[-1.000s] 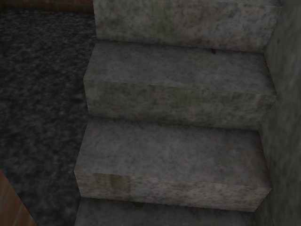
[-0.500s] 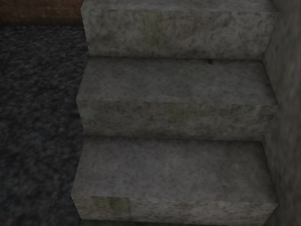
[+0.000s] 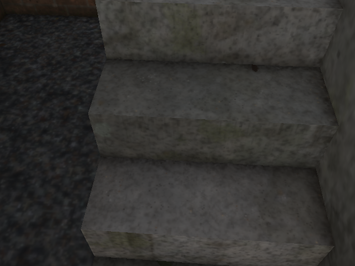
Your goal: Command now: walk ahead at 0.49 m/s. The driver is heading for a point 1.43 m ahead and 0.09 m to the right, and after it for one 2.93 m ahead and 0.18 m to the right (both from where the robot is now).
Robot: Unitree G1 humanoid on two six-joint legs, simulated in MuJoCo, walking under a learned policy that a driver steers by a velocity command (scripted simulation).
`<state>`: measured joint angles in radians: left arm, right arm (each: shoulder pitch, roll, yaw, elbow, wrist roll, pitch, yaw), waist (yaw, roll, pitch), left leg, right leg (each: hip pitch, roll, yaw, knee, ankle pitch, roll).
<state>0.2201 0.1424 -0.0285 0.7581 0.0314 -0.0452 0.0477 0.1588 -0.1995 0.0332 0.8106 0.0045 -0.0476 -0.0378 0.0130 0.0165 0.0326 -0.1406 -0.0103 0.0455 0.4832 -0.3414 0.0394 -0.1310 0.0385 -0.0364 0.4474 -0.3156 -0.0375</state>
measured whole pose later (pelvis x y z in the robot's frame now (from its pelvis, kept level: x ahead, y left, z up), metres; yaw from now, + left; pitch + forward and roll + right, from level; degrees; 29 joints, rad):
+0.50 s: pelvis -0.02 -0.01 +0.01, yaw +0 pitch +0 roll +0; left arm 0.20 0.15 -0.05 0.77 0.04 -0.06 0.03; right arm 0.14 -0.21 0.06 0.82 -0.01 -0.04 -0.02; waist 0.00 0.01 -0.01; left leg -0.10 -0.01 0.05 0.32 -0.23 0.02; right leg -0.10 0.04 -0.03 0.30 -0.21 -0.04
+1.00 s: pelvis -0.01 -0.02 +0.01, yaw +0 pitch +1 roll +0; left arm 0.20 0.16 -0.05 0.82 0.03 -0.07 0.03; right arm 0.14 -0.22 0.06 0.85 0.00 -0.04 -0.02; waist 0.00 0.02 -0.02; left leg -0.10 0.01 0.04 0.31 -0.22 0.00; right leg -0.09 0.06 -0.03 0.27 -0.19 -0.06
